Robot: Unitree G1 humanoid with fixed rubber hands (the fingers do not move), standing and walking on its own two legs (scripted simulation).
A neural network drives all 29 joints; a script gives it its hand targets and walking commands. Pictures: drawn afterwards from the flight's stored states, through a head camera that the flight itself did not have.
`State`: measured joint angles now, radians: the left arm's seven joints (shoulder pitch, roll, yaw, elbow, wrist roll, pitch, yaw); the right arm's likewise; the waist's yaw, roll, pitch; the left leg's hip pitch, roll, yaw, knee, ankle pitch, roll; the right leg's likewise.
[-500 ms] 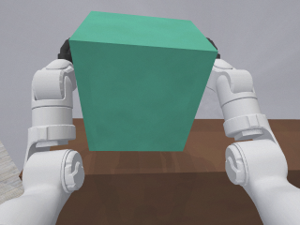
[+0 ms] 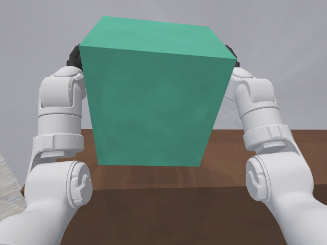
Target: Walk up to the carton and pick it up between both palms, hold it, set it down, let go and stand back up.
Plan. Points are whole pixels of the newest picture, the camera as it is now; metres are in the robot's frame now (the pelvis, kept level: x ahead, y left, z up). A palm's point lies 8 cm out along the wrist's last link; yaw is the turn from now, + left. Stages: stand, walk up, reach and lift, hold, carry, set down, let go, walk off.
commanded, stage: hold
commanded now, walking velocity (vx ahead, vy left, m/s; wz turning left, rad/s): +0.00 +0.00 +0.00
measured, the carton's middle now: (153, 95) +0.38 +0.01 +0.25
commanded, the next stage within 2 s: none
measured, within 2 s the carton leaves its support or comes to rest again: neither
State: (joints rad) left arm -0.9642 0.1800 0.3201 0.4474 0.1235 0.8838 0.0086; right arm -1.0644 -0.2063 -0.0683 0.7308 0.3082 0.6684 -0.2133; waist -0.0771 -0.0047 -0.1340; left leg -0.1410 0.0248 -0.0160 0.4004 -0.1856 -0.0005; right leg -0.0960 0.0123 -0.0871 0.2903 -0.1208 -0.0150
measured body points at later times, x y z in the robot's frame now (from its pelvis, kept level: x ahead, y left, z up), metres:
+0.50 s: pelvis +0.00 +0.00 +0.00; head -0.08 +0.02 +0.44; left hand +0.38 +0.18 +0.30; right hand +0.38 -0.16 +0.31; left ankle +0.02 +0.12 -0.75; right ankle +0.03 -0.11 -0.75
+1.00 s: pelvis +0.00 +0.00 +0.00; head -0.07 +0.02 +0.44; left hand +0.40 +0.18 +0.29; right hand +0.39 -0.17 +0.30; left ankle +0.02 +0.12 -0.75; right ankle +0.03 -0.11 -0.75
